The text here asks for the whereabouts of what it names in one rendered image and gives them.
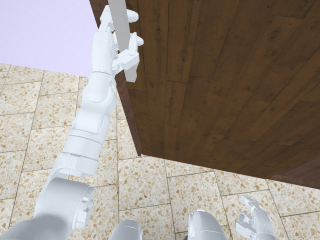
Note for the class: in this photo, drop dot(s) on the handle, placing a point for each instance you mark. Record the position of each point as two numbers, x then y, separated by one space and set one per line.
120 21

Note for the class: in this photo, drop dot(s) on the right robot hand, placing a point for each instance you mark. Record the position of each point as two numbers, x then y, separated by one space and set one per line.
251 226

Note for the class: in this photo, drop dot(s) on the robot thigh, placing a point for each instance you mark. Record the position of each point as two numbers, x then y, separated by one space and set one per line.
127 230
204 226

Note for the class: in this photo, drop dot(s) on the robot right thigh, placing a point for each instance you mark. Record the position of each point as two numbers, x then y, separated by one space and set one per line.
204 226

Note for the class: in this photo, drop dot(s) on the robot left upper arm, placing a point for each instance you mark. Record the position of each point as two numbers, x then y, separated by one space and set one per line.
65 205

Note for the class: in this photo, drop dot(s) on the wardrobe door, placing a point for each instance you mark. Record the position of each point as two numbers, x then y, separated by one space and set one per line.
230 85
308 170

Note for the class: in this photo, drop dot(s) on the robot left thigh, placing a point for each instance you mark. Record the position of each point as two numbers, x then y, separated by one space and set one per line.
127 230

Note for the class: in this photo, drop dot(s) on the left robot forearm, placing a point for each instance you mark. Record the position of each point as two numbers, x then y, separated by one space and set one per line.
88 131

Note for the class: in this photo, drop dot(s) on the left robot hand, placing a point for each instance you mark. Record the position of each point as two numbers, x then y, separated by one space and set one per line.
105 47

